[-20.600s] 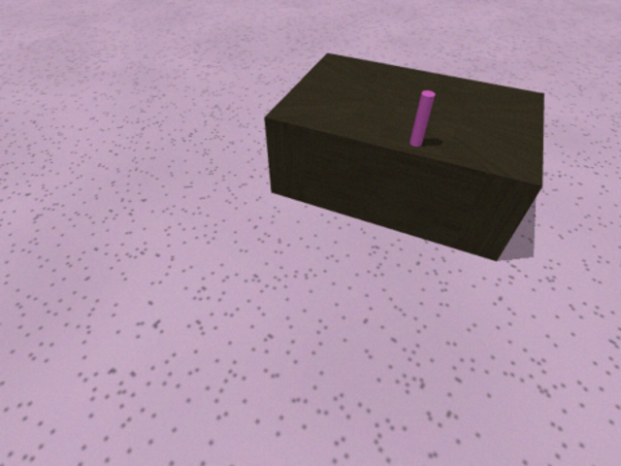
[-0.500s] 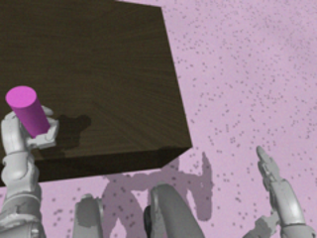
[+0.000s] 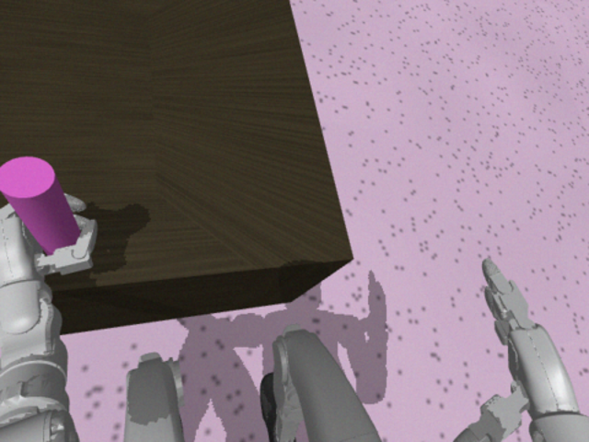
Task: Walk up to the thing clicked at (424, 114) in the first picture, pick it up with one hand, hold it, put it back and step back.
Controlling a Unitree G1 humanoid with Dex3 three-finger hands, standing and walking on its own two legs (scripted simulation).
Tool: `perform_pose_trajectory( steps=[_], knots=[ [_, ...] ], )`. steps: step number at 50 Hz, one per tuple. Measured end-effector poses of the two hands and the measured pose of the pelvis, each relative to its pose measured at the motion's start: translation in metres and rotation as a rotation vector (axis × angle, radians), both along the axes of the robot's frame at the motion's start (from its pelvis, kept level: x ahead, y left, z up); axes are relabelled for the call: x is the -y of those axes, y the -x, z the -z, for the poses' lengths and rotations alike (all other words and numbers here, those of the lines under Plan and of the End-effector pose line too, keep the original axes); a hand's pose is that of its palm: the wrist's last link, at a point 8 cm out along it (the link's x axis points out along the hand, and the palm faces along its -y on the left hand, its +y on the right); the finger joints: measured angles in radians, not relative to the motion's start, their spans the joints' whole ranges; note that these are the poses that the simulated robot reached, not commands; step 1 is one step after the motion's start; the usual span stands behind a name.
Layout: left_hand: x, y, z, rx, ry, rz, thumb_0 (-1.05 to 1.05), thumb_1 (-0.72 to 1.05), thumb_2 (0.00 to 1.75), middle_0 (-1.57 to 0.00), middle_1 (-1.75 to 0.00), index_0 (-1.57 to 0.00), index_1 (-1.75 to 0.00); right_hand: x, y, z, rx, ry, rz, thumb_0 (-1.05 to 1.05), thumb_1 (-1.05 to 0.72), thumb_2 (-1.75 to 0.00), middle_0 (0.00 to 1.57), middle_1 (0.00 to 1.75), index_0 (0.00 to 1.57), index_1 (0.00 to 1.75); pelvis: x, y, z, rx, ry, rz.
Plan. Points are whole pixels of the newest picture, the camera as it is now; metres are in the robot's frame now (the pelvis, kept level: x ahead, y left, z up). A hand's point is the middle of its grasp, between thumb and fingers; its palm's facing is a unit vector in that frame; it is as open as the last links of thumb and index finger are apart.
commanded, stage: lower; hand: left
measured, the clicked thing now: (52, 223) +0.43 +0.22 -0.04
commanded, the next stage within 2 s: loosen in 0.12 s
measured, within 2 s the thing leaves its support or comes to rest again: rests again in 0.02 s
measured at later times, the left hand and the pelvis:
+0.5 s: hand (69, 232) +0.43 +0.21 -0.08, palm faces +0.18 -0.98 +0.00, open 7.4 cm; pelvis -0.01 +0.00 -0.01, yaw +0 degrees
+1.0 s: hand (53, 224) +0.44 +0.22 -0.06, palm faces +0.20 -0.98 -0.01, open 16.7 cm; pelvis -0.01 +0.00 -0.01, yaw +0 degrees
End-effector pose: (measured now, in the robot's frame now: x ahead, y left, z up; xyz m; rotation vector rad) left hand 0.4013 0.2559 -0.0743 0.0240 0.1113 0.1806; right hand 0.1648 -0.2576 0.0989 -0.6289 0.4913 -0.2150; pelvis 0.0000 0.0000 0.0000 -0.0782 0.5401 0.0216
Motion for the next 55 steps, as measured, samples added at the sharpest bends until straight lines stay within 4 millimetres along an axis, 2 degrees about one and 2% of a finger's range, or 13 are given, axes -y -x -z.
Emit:
perform_pose_trajectory(
  steps=[16, 19, 24, 34, 46, 51, 55],
  knots=[
    [0.0, 0.002, 0.008, 0.02, 0.0, 0.011, -0.04, 0.01, 1.15, -0.93, -1.13, -0.98, -1.14, -0.003, -0.001, -0.002, 0.019, 0.016, -0.018, -0.01, 0.53, -0.05, 0.07, 0.05, 0.07, 0.05, -0.002, 0.002, 0.007, -0.008, 0.005, -0.001],
    [0.0, 0.002, 0.008, 0.025, 0.009, 0.009, -0.03, 0.01, 1.08, -0.95, -1.1, -1.0, -1.1, -0.005, -0.001, -0.003, 0.026, 0.016, -0.022, -0.01, 0.53, -0.04, 0.07, 0.05, 0.07, 0.05, -0.002, 0.003, 0.008, -0.005, 0.006, -0.002],
    [-0.001, -0.001, 0.004, 0.058, 0.023, -0.005, -0.01, -0.04, 0.84, -0.96, -0.99, -1.0, -0.98, -0.005, 0.003, -0.003, 0.027, 0.019, -0.018, -0.01, 0.53, -0.04, 0.07, 0.05, 0.07, 0.05, -0.003, 0.005, 0.01, -0.003, 0.007, -0.002],
    [-0.001, -0.005, 0.0, 0.068, 0.016, 0.003, 0.0, -0.27, 0.39, -0.68, -0.59, -0.71, -0.57, -0.004, 0.007, -0.003, 0.02, 0.013, -0.011, -0.01, 0.53, -0.04, 0.07, 0.05, 0.07, 0.06, -0.003, 0.006, 0.01, -0.004, 0.006, -0.002],
    [-0.005, -0.004, -0.001, 0.068, 0.01, -0.001, -0.01, -0.46, 0.09, -0.27, -0.19, -0.29, -0.18, -0.003, 0.004, -0.005, 0.025, 0.015, -0.028, -0.01, 0.53, -0.04, 0.07, 0.05, 0.07, 0.06, 0.002, 0.006, 0.01, -0.001, -0.002, -0.001],
    [-0.018, -0.007, -0.017, 0.097, 0.002, -0.02, -0.01, -0.49, 0.05, -0.16, -0.11, -0.17, -0.1, -0.003, 0.005, -0.012, 0.038, 0.007, -0.024, -0.01, 0.53, -0.04, 0.07, 0.05, 0.07, 0.06, 0.004, 0.006, 0.006, 0.011, -0.005, -0.001],
    [-0.038, -0.009, -0.047, 0.13, -0.014, -0.047, -0.01, -0.5, 0.03, -0.1, -0.07, -0.12, -0.06, 0.0, 0.009, -0.018, 0.038, -0.009, 0.003, -0.01, 0.53, -0.04, 0.07, 0.05, 0.07, 0.06, 0.004, 0.003, -0.004, 0.027, -0.005, -0.003]
  ],
)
